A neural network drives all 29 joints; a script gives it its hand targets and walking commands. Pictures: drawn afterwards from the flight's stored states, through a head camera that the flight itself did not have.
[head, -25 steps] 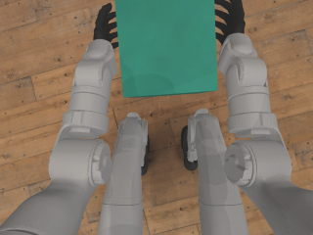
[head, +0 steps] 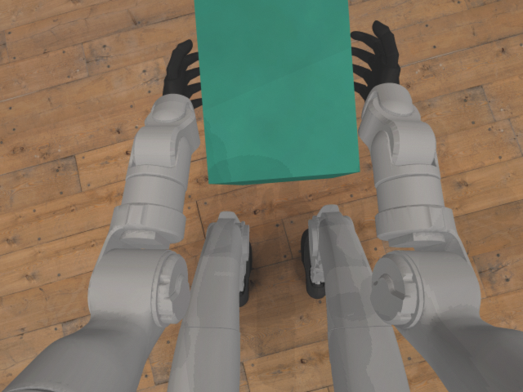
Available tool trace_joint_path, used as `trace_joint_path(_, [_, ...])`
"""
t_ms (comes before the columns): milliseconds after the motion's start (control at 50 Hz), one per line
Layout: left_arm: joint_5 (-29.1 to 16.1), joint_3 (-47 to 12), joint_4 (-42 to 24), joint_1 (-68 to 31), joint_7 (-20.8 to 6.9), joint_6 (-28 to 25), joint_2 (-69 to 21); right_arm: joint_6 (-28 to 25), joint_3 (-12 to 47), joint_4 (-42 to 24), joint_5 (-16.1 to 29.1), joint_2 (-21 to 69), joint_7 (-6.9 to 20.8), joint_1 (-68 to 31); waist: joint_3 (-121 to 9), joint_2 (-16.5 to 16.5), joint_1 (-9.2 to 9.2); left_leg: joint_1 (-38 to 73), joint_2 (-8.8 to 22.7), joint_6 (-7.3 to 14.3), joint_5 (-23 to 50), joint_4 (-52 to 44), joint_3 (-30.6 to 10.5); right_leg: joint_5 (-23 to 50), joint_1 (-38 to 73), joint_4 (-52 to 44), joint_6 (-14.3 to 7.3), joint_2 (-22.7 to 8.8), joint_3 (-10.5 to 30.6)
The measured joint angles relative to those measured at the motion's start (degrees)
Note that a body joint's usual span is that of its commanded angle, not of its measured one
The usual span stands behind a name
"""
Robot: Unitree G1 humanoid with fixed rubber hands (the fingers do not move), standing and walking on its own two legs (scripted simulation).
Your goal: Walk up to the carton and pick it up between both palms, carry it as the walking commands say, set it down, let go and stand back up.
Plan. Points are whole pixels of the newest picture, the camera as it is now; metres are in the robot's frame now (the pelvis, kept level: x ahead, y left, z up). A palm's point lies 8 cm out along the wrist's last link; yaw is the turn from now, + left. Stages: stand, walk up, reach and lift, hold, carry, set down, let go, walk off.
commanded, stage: reach and lift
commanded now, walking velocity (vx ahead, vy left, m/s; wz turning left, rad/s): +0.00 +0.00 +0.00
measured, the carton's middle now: (278, 92) +0.51 +0.00 -0.10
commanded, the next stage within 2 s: none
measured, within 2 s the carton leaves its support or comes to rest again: neither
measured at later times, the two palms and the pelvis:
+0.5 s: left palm (132, 70) +0.45 +0.14 +0.09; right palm (417, 43) +0.46 -0.12 +0.09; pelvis +0.07 +0.00 +0.08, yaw +0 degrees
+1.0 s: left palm (115, 41) +0.44 +0.13 +0.14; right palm (474, 19) +0.44 -0.13 +0.15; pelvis +0.10 +0.01 +0.13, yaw -1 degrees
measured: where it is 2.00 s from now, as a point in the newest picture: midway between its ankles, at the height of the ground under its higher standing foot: (277, 279)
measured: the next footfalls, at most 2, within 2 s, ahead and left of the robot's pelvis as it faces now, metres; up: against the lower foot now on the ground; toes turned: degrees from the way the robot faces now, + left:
none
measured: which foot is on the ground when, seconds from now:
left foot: down 0.00-1.00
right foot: down 0.00-1.00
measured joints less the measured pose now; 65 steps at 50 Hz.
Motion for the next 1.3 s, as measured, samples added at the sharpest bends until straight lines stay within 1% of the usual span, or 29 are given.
trace_joint_path(120, [0.4,0.0,-0.2,3.0,-0.2,0.0,-1.1,0.0,0.0,-0.6,-0.3,1.1,0.1,3.5,-2.1,0.0,0.00,3.3,0.0,0.0,0.6,-3.5,0.0,0.5,3.3,-3.3,0.0,0.0,0.2])
trace_joint_path(200, [1.1,0.0,-0.2,6.1,-0.3,0.0,-2.0,-0.1,0.0,-0.2,-0.8,2.0,0.3,6.2,-6.0,0.0,0.00,4.2,0.0,0.0,1.0,-5.8,0.0,0.8,4.1,-5.6,0.0,0.0,0.3])
trace_joint_path(260, [2.2,0.0,0.0,9.3,-0.5,0.1,-2.8,-0.5,0.0,1.3,-1.6,2.9,0.7,8.5,-11.0,0.0,0.01,4.3,0.0,0.0,1.2,-7.7,0.0,1.0,4.2,-7.4,0.0,0.0,0.4])
trace_joint_path(300, [3.5,0.6,1.1,11.6,-0.8,0.3,-3.6,-0.8,0.0,3.6,-2.8,3.4,1.1,10.2,-15.8,0.0,0.01,4.3,0.0,0.0,1.2,-9.2,0.0,1.0,4.2,-8.7,0.0,0.0,0.5])
trace_joint_path(380, [7.1,3.8,5.3,16.1,-2.0,0.5,-5.7,-0.9,-0.1,9.7,-6.5,4.4,1.8,13.6,-26.9,0.0,0.01,5.0,0.0,0.3,1.3,-13.0,0.0,0.9,4.9,-12.4,0.0,0.0,0.7])
trace_joint_path(440, [10.2,6.7,6.6,17.8,-2.9,0.5,-7.0,-1.5,-1.2,12.5,-9.7,5.4,2.5,14.7,-30.2,0.0,0.00,8.2,0.0,0.5,1.5,-16.2,0.0,1.0,8.0,-15.5,0.0,0.0,0.9])
trace_joint_path(500, [12.5,8.3,6.6,19.2,-3.7,0.4,-7.8,-2.2,-2.6,13.0,-12.1,6.5,3.1,16.1,-30.9,0.0,0.00,11.7,0.0,0.6,2.1,-19.5,0.0,1.5,11.5,-18.7,0.0,0.0,1.0])
trace_joint_path(620, [13.3,8.3,6.4,22.5,-4.1,-1.2,-9.4,-2.9,-2.9,9.0,-12.8,8.2,3.6,22.1,-30.8,0.0,-0.01,16.5,0.0,1.0,3.7,-25.6,0.0,3.2,16.4,-24.9,0.1,-0.1,1.4])
trace_joint_path(740, [13.2,8.0,1.7,27.7,-4.2,-1.7,-12.1,-3.0,-2.9,2.7,-12.6,10.1,4.9,28.5,-31.3,0.0,0.00,20.0,0.1,1.1,4.8,-29.7,0.0,4.3,20.0,-29.3,0.3,-0.1,1.6])
trace_joint_path(840, [13.1,7.0,-0.7,29.7,-4.2,-1.6,-12.8,-2.9,-2.9,0.5,-12.4,10.7,5.5,30.1,-31.3,0.0,0.00,24.2,0.1,1.1,5.3,-32.5,0.0,4.8,24.1,-31.9,0.4,-0.1,1.7])
trace_joint_path(1060, [13.1,7.0,-1.3,30.7,-4.2,1.7,-13.3,1.1,-2.9,-0.5,-12.4,10.8,5.7,30.8,-30.7,0.0,0.00,33.4,0.2,1.1,7.3,-39.3,0.0,6.3,32.8,-37.6,0.3,-0.1,2.0])
trace_joint_path(1140, [13.1,6.9,-3.2,32.1,-4.2,3.3,-14.0,2.6,-2.9,-2.5,-12.4,11.4,5.9,32.4,-30.3,0.0,0.00,35.7,0.3,1.1,8.0,-41.1,0.0,6.8,35.0,-39.2,0.3,-0.1,2.1])
trace_joint_path(1300, [13.1,4.9,-6.3,33.6,-4.2,6.6,-14.2,6.4,-0.9,-5.7,-12.4,11.1,6.1,33.7,-30.1,0.0,0.00,40.3,0.3,1.1,8.5,-43.2,0.0,7.4,39.5,-41.2,0.3,-0.1,2.2])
